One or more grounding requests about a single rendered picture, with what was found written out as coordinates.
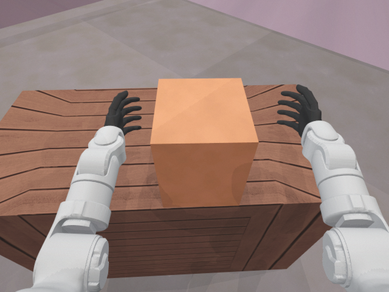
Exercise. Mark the robot left hand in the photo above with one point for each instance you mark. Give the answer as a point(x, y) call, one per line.
point(116, 113)

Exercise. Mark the left robot forearm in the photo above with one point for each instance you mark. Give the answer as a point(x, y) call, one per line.
point(86, 208)

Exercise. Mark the robot right hand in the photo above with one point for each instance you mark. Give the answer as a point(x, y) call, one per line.
point(307, 108)

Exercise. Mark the left robot upper arm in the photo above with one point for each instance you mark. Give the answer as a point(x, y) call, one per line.
point(72, 263)

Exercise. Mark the right robot upper arm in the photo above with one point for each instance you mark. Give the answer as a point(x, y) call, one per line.
point(357, 258)

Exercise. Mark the right robot forearm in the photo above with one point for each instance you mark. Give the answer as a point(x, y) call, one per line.
point(346, 202)

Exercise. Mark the carton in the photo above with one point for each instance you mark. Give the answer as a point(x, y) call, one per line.
point(203, 141)

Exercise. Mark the pedestal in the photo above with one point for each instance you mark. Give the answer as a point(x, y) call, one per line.
point(44, 133)

